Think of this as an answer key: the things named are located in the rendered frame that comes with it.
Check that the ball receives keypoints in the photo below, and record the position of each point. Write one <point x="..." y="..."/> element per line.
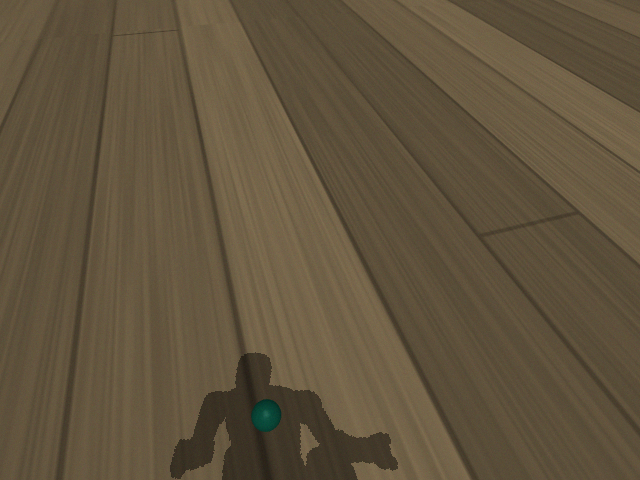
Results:
<point x="266" y="415"/>

